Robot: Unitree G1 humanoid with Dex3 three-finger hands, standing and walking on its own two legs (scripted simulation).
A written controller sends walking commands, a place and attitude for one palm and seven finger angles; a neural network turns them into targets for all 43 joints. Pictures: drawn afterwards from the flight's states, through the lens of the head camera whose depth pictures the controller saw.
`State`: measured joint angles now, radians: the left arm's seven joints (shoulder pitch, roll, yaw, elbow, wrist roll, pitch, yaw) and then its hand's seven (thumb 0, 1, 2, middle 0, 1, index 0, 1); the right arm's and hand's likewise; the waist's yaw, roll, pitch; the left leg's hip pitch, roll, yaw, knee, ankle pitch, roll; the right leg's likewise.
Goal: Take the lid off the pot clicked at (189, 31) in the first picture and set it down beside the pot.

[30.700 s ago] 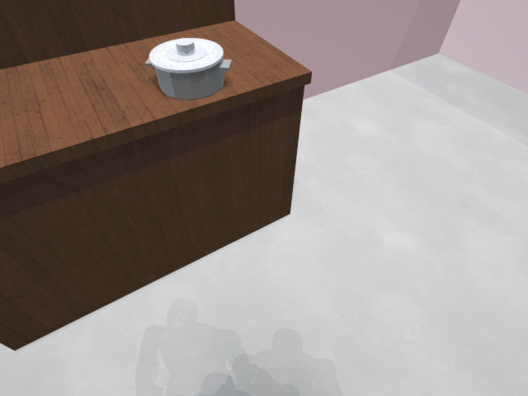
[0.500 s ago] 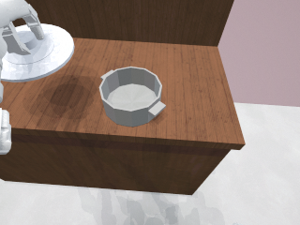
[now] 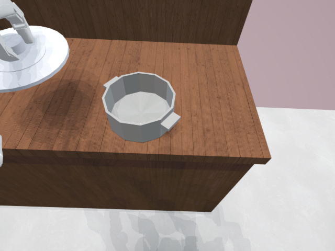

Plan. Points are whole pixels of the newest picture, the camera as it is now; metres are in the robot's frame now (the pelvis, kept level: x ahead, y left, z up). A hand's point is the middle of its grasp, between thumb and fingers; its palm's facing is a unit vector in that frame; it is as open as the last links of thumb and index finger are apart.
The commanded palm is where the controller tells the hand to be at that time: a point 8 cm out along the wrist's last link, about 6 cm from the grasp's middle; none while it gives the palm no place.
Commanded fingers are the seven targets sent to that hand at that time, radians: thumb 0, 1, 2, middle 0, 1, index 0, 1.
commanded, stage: lower the lid onto the table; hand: left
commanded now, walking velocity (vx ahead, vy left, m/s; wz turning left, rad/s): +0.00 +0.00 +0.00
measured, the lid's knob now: (11, 44) +0.49 +0.32 +0.22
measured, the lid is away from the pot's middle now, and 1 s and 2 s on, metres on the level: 0.25 0.24 0.24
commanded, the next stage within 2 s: none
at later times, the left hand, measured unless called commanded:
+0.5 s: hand (10, 64) +0.45 +0.30 +0.21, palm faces -0.35 -0.14 -0.93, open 8.0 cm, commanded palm +0.47 +0.29 +0.27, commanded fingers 0.00 0.63 1.01 -0.80 -1.05 -0.78 -1.07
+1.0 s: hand (30, 71) +0.48 +0.30 +0.16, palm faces -0.41 -0.16 -0.90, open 8.0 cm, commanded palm +0.49 +0.30 +0.24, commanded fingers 0.00 0.63 1.01 -0.80 -1.05 -0.78 -1.07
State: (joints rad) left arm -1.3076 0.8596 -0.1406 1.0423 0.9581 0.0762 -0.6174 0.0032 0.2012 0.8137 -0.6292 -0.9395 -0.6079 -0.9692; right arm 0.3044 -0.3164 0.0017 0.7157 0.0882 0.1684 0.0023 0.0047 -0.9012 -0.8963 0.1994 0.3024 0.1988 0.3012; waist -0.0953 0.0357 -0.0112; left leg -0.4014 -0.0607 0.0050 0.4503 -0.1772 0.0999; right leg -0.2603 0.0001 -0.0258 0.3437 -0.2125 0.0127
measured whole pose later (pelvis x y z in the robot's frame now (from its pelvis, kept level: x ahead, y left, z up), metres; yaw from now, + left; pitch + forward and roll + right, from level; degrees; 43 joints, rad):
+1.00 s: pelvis +0.01 +0.00 -0.01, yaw -1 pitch +9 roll -3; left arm -1.19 0.85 -0.08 1.14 0.96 -0.02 -0.54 0.00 0.21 0.81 -0.62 -0.94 -0.60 -0.97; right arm 0.33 -0.31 0.00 0.72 0.09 0.17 -0.02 0.00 -0.90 -0.90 0.20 0.30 0.20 0.30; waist -0.13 0.03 -0.03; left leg -0.47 -0.05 0.02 0.53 -0.22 0.10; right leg -0.33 0.01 -0.01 0.42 -0.25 0.02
